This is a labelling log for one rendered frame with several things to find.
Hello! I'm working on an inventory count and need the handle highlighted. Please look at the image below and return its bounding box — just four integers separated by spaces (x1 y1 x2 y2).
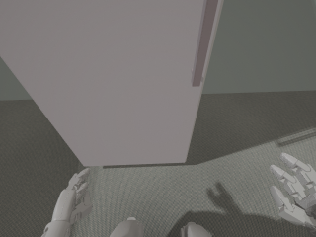
191 0 218 87

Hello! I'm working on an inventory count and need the robot thigh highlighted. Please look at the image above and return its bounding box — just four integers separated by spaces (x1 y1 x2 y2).
180 224 211 237
110 220 144 237

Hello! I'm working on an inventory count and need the robot right hand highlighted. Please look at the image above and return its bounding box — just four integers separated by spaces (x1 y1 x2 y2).
270 152 316 237

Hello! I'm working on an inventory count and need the right robot thigh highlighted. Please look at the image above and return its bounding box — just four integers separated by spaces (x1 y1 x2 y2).
180 224 211 237

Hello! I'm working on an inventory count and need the fridge door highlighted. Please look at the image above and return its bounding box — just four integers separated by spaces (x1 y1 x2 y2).
0 0 222 167

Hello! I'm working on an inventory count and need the left robot thigh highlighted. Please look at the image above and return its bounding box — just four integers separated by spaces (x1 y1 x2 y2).
110 220 144 237

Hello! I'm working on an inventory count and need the left robot forearm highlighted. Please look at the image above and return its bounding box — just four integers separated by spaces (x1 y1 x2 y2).
41 220 71 237

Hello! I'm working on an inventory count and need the robot left hand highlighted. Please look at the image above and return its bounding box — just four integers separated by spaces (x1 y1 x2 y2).
51 168 93 225

